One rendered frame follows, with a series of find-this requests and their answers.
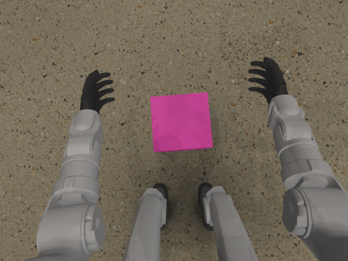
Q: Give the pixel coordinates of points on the robot shin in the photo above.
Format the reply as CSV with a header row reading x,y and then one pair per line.
x,y
151,191
217,189

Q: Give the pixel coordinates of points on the left robot shin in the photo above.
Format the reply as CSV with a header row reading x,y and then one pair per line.
x,y
151,191

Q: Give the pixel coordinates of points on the right robot shin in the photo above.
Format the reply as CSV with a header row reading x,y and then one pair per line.
x,y
217,189

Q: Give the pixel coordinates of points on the carton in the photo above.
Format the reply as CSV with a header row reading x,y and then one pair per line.
x,y
181,122

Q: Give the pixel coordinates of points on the right robot hand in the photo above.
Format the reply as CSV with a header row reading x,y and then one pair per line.
x,y
274,83

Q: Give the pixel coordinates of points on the right robot upper arm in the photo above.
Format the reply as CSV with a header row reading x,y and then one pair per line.
x,y
319,217

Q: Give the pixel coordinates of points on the left robot hand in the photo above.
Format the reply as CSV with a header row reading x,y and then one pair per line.
x,y
91,95

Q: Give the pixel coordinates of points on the left robot upper arm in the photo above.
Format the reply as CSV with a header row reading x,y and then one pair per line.
x,y
70,233

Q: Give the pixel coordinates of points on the left robot forearm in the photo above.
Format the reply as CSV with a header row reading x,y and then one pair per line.
x,y
78,179

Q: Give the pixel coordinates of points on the right robot forearm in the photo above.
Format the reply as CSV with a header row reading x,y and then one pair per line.
x,y
301,161

